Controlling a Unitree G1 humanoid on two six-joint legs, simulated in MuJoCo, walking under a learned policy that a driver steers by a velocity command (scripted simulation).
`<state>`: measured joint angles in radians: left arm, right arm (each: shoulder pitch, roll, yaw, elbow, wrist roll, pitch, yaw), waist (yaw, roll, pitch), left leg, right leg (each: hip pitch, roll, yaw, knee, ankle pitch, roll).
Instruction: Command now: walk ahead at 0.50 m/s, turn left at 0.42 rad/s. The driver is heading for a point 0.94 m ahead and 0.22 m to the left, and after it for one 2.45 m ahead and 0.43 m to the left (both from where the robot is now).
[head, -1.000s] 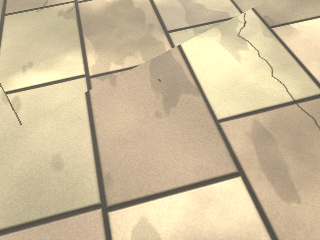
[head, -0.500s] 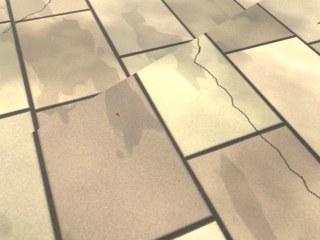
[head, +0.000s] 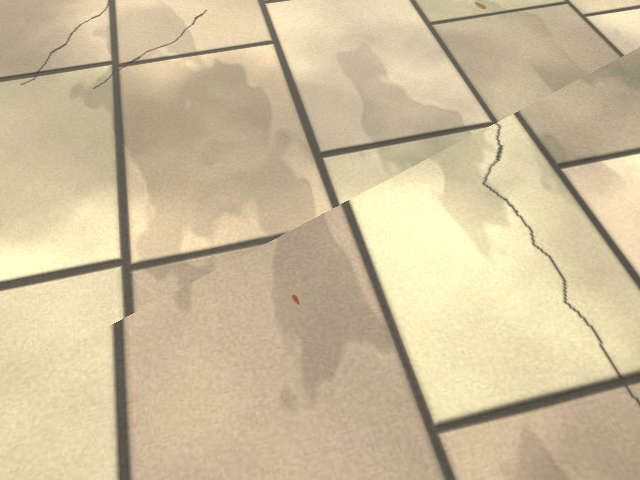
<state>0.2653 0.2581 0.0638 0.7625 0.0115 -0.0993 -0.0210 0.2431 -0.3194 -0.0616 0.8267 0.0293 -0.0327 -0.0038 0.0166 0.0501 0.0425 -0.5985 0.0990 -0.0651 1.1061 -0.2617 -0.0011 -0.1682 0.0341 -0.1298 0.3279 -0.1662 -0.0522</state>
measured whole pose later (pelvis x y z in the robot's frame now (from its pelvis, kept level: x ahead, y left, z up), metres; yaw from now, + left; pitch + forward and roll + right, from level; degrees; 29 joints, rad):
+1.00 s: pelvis +0.60 +0.12 +0.00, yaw +26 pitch +2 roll -2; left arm 0.31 0.24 -0.02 0.84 0.05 -0.10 -0.01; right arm 0.29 -0.26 -0.02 0.80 -0.10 -0.09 0.05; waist 0.01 0.01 -0.01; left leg -0.54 0.02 -0.07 1.14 -0.30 0.04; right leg -0.23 0.06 -0.09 0.36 -0.17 -0.07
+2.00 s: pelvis +0.91 +0.21 +0.00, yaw +3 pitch +3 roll +1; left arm 0.28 0.31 0.08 0.69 0.04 -0.10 -0.04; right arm 0.10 -0.29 -0.05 0.67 -0.06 -0.07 -0.03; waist 0.02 0.01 0.01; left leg -0.50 0.02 -0.02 1.07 -0.45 -0.08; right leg -0.27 0.07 0.03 0.37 -0.15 -0.09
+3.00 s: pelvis +0.88 +0.27 +0.00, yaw -4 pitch -1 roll +0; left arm 0.21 0.23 0.03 0.80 0.01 0.04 0.01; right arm 0.17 -0.24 -0.01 0.79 -0.01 0.04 -0.01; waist 0.01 -0.02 0.04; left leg -0.10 -0.02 0.06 0.43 -0.31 0.03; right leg -0.28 0.05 0.14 0.43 -0.13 0.02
